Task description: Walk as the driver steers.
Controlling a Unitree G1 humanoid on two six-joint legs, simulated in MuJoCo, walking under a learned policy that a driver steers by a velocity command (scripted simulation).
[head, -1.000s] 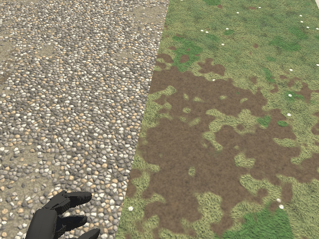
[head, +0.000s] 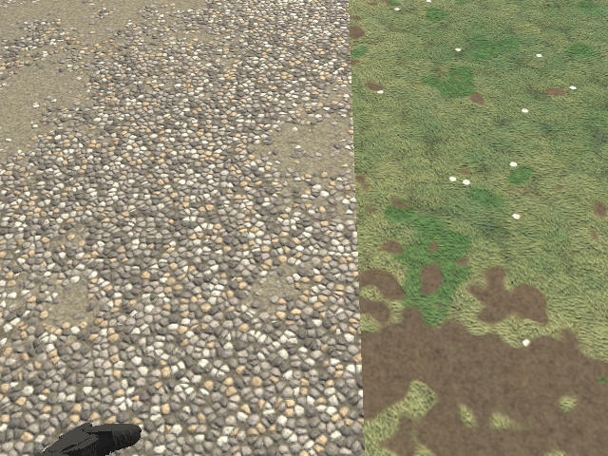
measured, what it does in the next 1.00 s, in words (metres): walks ahead, turning left: right foot, then left foot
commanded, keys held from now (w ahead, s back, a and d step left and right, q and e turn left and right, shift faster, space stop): w+e+shift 0.04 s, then q+shift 0.96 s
